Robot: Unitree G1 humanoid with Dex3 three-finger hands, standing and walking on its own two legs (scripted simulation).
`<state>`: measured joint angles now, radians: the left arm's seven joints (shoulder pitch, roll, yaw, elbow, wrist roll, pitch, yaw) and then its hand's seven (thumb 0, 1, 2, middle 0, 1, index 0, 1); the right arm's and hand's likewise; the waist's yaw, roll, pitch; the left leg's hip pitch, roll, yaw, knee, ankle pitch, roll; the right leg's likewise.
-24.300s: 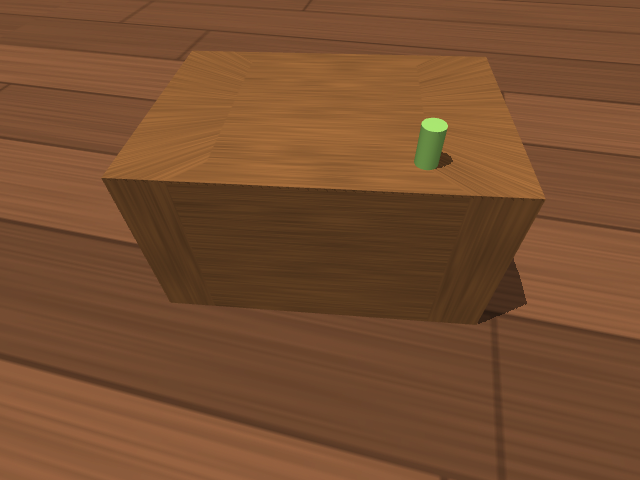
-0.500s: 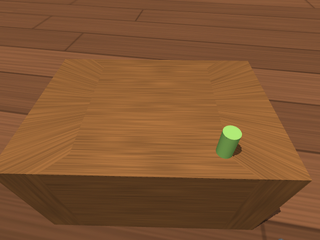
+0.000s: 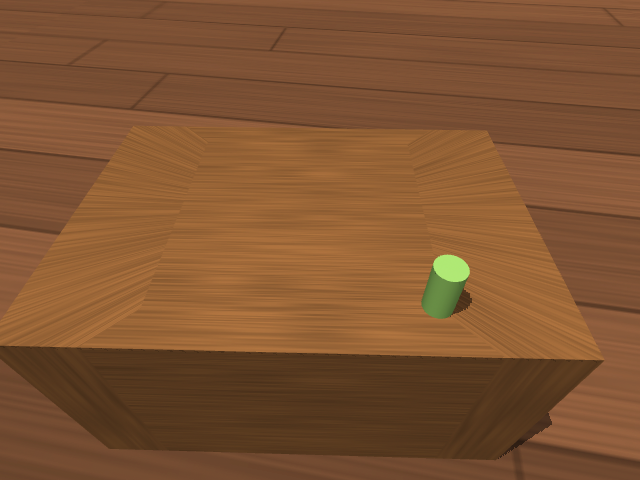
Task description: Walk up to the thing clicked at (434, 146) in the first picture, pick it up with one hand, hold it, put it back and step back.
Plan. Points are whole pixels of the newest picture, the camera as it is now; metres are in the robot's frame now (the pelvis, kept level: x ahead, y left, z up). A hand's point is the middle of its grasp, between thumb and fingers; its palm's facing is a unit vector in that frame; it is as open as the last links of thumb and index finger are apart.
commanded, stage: home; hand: right
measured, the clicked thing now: (444, 287) +0.49 -0.21 -0.12
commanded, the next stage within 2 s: stand in 1.16 s
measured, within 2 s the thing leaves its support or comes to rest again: neither
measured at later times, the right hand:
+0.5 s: hand out of the picture +0.08 -0.25 -0.15, palm faces -0.07 +0.93 -0.36, open 17.2 cm
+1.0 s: hand out of the picture +0.10 -0.25 -0.15, palm faces -0.06 +0.93 -0.37, open 17.3 cm
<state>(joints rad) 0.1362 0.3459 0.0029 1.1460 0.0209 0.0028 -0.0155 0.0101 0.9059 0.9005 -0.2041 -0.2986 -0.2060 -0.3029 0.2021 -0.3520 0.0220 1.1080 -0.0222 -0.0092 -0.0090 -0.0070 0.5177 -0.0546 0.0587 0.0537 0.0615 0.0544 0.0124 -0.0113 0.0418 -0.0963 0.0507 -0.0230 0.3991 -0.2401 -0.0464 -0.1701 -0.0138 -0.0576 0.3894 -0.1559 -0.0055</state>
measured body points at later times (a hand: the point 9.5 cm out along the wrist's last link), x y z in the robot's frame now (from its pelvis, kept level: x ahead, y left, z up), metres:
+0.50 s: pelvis +0.02 +0.01 +0.00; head +0.02 +0.01 +0.45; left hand +0.08 +0.31 -0.14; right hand +0.09 -0.30 -0.13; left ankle -0.01 +0.15 -0.74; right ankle +0.04 -0.12 -0.74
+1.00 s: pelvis +0.02 +0.01 +0.00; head +0.03 +0.01 +0.45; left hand +0.10 +0.31 -0.13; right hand +0.11 -0.29 -0.13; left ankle -0.01 +0.15 -0.74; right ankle +0.04 -0.12 -0.74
